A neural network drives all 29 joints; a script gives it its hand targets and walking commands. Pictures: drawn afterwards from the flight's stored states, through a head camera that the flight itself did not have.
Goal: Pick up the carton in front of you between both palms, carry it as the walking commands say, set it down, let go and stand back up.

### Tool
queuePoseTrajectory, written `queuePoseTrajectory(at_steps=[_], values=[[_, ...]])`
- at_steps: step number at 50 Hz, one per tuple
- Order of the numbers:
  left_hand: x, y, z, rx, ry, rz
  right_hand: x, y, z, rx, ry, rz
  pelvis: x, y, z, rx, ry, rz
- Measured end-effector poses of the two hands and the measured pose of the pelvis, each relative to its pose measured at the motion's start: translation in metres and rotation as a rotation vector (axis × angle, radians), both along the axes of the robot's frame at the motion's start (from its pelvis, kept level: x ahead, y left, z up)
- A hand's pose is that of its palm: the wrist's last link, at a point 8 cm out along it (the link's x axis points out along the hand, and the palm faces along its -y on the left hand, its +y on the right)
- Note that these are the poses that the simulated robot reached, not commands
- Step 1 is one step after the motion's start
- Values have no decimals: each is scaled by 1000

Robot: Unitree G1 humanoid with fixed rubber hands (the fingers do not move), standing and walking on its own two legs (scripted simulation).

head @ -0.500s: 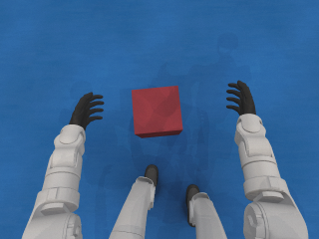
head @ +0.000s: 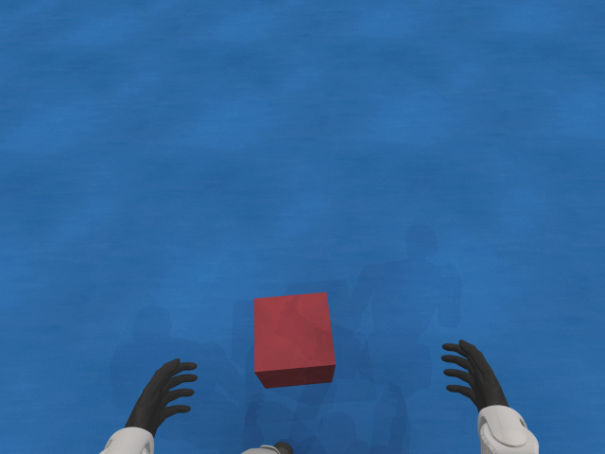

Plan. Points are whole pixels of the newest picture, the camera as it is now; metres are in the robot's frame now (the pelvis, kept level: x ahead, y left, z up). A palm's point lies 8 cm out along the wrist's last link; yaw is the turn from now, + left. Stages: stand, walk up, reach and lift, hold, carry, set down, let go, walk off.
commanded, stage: let go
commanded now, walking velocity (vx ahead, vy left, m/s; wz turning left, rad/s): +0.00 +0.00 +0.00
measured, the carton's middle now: (294, 342) +0.43 +0.09 -0.64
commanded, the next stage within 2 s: stand in 0.60 s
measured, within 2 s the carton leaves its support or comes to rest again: neither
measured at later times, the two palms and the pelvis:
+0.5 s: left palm (157, 410) +0.17 +0.22 -0.06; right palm (535, 448) +0.17 -0.25 -0.06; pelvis +0.01 -0.02 +0.00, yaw +0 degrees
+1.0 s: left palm (115, 427) +0.15 +0.29 -0.10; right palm out of the picture +0.14 -0.29 -0.07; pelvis +0.03 +0.01 +0.00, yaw -2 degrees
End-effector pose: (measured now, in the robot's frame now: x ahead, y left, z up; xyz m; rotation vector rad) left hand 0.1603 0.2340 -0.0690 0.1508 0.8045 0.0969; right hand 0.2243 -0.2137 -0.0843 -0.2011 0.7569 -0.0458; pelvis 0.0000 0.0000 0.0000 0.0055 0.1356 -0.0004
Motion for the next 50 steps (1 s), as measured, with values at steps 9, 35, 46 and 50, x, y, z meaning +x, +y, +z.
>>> queuePoseTrajectory(at_steps=[9,35,46,50], values=[[10,-23,6,0,-13,-36,-44,-39,20,-3,23,-39,10,-21,6,17,-124,-2],[-1,21,-6,117,28,13,-64,-44,14,-126,88,-39,11,-8,1,-2,-149,-6],[-12,52,-32,151,139,-15,-83,-80,18,-240,175,-133,23,5,0,-11,-127,-27],[-8,56,-34,159,155,-25,-82,-78,15,-236,188,-144,27,8,1,-10,-128,-33]])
